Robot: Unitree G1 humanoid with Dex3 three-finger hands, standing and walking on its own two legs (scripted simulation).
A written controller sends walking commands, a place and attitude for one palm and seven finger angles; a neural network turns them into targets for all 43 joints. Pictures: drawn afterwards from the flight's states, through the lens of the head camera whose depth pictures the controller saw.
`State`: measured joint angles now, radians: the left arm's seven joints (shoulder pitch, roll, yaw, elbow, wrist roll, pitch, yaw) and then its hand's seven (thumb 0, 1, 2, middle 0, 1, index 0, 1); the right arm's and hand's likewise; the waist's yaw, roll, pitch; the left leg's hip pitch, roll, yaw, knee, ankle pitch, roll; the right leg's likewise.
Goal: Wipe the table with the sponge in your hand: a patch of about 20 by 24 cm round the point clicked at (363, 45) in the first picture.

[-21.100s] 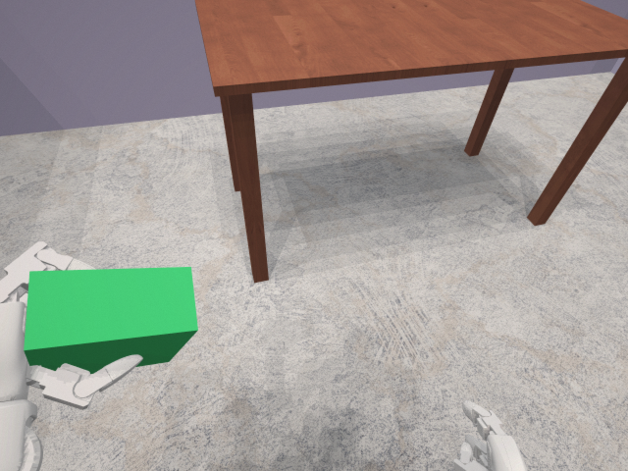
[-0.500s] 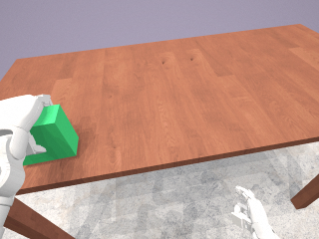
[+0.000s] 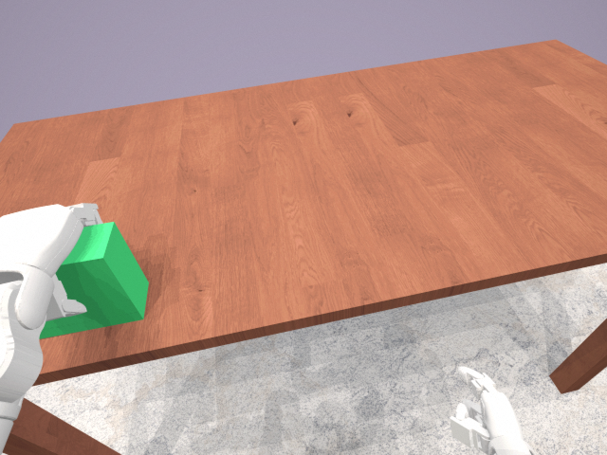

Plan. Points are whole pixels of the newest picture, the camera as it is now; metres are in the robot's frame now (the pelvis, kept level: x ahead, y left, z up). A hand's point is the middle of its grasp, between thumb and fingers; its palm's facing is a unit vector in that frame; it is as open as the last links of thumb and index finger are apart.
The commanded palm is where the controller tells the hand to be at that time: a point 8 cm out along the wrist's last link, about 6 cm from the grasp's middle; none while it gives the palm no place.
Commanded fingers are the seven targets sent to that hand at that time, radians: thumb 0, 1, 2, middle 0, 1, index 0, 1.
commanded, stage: wipe forward along the first lane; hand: left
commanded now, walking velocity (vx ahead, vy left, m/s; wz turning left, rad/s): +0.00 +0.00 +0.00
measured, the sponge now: (83, 292) +0.25 +0.34 +0.10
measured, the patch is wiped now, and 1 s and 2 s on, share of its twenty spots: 0.10 0.20 0.35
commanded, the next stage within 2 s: slide across to the middle lane in 1.84 s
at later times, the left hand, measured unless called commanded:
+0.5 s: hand (69, 248) +0.28 +0.35 +0.15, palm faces -0.06 -0.01 -1.00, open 10.2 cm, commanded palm +0.26 +0.35 +0.19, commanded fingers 0.00 0.10 1.30 -1.20 -1.60 -1.20 -1.60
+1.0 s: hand (74, 225) +0.32 +0.37 +0.15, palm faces -0.11 +0.00 -0.99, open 10.2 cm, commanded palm +0.31 +0.37 +0.17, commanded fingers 0.00 0.10 1.30 -1.20 -1.60 -1.20 -1.60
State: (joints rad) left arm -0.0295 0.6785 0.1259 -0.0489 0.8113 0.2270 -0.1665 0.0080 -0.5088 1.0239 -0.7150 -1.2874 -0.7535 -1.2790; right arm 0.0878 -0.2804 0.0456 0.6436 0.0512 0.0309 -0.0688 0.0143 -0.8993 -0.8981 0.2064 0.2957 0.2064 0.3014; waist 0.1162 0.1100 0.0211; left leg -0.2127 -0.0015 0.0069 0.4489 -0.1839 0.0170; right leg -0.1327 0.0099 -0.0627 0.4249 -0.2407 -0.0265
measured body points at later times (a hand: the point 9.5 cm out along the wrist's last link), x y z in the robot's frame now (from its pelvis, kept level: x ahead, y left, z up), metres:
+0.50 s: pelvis +0.00 -0.01 +0.00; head -0.01 -0.05 +0.45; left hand +0.28 +0.35 +0.20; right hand +0.20 -0.25 -0.11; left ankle +0.04 +0.11 -0.74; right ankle +0.00 -0.10 -0.74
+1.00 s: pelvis -0.02 -0.01 -0.01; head -0.01 -0.04 +0.44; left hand +0.32 +0.37 +0.20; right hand +0.11 -0.27 -0.14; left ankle +0.04 +0.11 -0.74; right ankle +0.00 -0.10 -0.74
